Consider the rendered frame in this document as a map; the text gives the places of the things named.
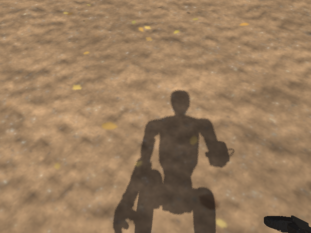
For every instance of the robot right hand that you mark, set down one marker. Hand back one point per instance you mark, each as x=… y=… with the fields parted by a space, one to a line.
x=287 y=224

